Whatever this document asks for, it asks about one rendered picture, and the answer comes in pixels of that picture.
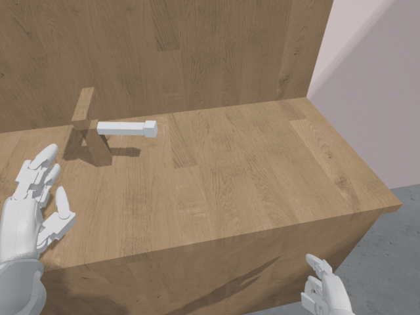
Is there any right robot hand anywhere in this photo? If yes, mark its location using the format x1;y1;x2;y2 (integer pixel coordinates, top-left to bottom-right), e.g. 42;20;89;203
301;254;352;315

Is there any counter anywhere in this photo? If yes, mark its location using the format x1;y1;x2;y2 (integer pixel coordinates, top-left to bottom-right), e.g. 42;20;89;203
0;0;402;315

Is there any tap lever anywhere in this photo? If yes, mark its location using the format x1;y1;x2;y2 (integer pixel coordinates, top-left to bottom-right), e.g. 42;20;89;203
97;121;158;138

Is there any robot left forearm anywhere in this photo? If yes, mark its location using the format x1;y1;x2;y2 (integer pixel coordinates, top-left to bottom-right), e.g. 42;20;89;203
0;259;47;315

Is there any left robot hand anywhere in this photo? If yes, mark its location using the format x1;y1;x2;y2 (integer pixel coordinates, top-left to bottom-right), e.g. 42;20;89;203
0;144;76;264

